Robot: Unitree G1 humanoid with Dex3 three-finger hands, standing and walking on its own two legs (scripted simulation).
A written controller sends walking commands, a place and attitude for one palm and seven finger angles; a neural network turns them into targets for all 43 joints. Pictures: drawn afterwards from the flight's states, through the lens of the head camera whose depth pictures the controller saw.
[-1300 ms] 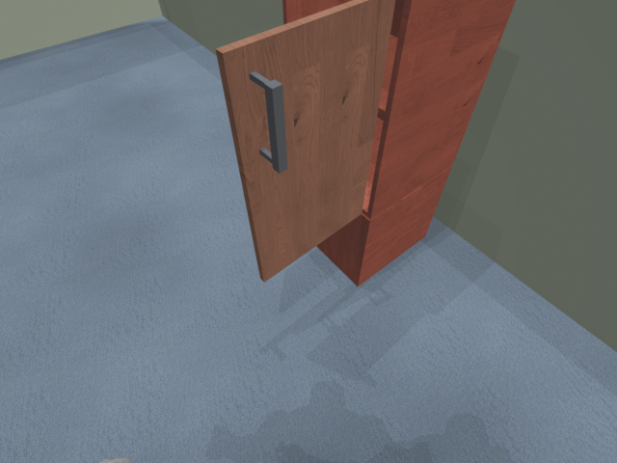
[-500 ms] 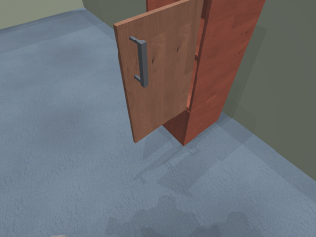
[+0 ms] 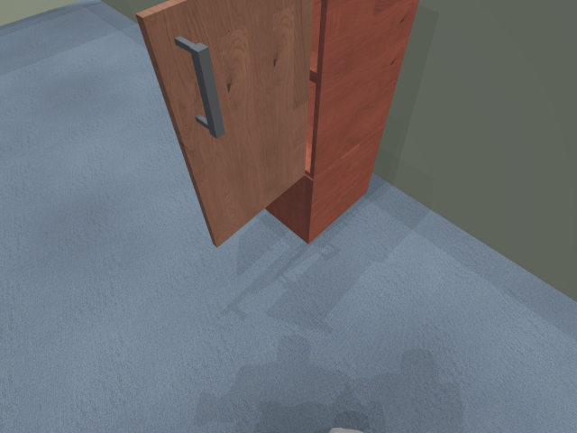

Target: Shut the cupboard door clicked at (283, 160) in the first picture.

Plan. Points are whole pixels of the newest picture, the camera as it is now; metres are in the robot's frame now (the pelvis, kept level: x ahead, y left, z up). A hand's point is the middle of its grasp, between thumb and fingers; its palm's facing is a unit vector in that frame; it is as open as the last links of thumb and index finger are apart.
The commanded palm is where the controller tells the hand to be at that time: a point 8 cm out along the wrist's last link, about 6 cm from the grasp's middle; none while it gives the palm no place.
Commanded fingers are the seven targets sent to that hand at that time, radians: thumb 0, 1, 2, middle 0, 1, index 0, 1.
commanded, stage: walk to a spot facing it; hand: left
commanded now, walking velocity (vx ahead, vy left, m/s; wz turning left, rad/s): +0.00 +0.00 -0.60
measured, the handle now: (201, 90) +0.58 +0.19 +0.13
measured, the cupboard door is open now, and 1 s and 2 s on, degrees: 92 92 92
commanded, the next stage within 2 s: none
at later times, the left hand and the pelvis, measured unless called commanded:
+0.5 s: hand out of the picture +0.07 +0.18 -0.16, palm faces -0.18 -0.95 -0.26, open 7.4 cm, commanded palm none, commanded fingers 0.00 0.90 0.90 -0.20 -0.30 -0.20 -0.30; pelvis -0.01 -0.01 +0.01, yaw -16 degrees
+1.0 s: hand (226, 397) +0.19 +0.12 -0.17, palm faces -0.54 -0.80 -0.26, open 7.4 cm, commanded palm none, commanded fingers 0.00 0.90 0.90 -0.20 -0.30 -0.20 -0.30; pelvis -0.01 -0.01 +0.00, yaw -35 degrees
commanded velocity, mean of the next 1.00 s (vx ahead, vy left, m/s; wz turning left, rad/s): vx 0.03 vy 0.00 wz -0.60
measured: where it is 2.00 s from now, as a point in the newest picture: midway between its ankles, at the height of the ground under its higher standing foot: outside the picture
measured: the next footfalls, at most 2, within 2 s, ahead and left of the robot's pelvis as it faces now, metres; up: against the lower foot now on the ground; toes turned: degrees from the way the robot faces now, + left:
left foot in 0.56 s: +0.06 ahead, +0.13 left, +0.00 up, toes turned -21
right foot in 0.86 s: -0.04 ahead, -0.16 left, +0.00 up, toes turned -30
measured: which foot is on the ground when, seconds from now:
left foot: down 0.00-0.08, up 0.10-0.54, down 0.56-0.86, up 0.88-1.00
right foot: down 0.00-0.56, up 0.58-0.84, down 0.86-1.00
